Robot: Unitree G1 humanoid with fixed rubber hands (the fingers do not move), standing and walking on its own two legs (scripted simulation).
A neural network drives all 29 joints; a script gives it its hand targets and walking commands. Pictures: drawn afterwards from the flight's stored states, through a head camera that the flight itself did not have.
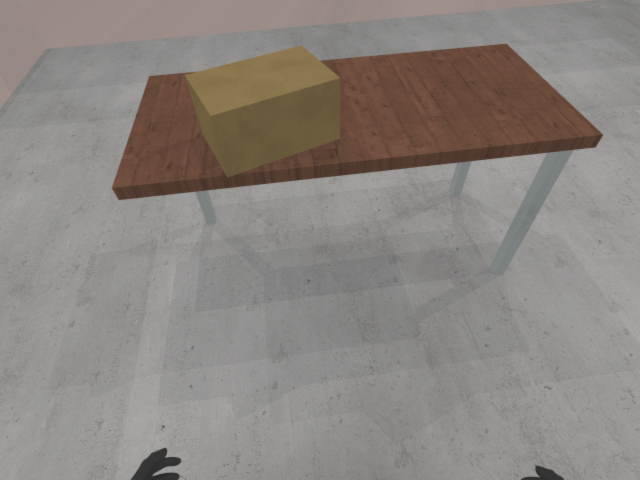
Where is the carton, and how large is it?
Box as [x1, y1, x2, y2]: [185, 45, 339, 176]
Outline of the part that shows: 301,45 185,75 203,135 227,176 339,138 339,77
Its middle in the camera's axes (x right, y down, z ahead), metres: -0.14 -0.31 +0.96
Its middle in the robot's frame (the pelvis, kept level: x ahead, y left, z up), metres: +0.92 +0.14 -0.04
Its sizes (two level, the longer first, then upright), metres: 0.307 0.203 0.164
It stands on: a table, 0.65 m high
